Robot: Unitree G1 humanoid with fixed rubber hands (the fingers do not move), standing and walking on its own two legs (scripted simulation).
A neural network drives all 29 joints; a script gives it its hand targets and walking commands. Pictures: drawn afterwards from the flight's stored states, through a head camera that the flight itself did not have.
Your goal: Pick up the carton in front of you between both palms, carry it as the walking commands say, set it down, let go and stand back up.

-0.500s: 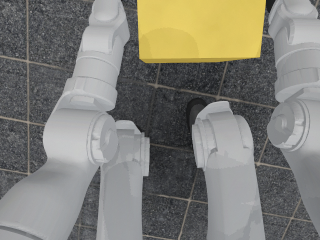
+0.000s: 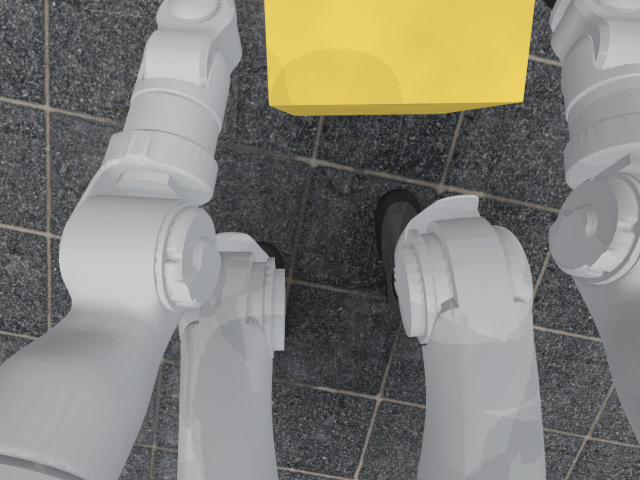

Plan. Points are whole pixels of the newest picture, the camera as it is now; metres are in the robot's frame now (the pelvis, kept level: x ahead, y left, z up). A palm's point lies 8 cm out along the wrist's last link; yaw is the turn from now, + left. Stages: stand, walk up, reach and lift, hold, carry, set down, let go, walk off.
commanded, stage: set down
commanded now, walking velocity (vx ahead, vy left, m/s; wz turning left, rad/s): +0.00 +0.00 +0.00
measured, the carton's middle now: (379, 13) +0.51 -0.14 -0.25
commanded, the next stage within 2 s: let go in 1.38 s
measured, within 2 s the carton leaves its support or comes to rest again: neither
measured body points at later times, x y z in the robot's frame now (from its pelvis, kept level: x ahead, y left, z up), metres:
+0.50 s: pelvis +0.00 -0.01 +0.02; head +0.36 -0.09 +0.26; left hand +0.57 +0.02 -0.14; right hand +0.51 -0.35 -0.14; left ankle +0.11 +0.11 -0.34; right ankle +0.14 -0.13 -0.34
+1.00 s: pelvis +0.02 -0.02 +0.13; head +0.35 -0.10 +0.43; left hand +0.58 +0.02 +0.01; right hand +0.50 -0.37 +0.01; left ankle +0.11 +0.11 -0.34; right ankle +0.14 -0.13 -0.34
